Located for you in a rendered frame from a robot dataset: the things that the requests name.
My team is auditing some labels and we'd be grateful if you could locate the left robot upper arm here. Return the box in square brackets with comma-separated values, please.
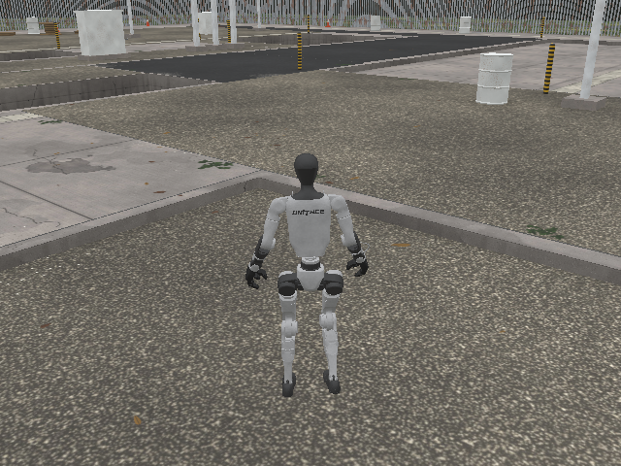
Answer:
[260, 196, 288, 250]

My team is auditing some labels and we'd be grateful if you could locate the robot head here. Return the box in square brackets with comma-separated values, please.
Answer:
[291, 153, 324, 200]

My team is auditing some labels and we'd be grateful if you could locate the right robot upper arm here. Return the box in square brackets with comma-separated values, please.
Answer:
[328, 194, 357, 247]

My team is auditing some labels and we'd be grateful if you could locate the robot left forearm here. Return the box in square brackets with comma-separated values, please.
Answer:
[248, 235, 269, 272]

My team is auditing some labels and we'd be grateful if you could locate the robot left hand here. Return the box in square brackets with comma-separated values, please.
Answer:
[245, 266, 268, 289]

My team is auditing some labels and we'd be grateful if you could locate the robot right hand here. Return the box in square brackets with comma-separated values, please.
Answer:
[346, 259, 369, 277]

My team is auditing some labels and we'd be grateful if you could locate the robot torso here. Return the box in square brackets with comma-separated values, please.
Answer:
[286, 190, 331, 291]

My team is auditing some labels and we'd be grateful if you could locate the robot right forearm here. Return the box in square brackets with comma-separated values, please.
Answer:
[347, 231, 366, 263]

